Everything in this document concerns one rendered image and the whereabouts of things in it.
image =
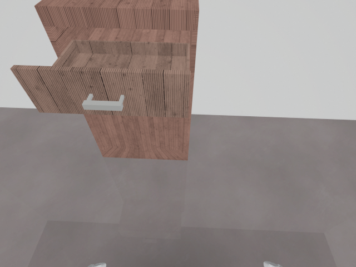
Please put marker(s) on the handle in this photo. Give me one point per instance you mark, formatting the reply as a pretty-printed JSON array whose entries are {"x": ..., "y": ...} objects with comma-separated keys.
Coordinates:
[{"x": 89, "y": 104}]

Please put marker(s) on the drawer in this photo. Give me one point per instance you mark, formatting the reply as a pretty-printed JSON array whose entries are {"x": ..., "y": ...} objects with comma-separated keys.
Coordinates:
[{"x": 154, "y": 78}]

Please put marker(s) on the cabinet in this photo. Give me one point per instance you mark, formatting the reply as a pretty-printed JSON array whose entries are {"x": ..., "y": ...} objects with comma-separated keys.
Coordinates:
[{"x": 175, "y": 21}]

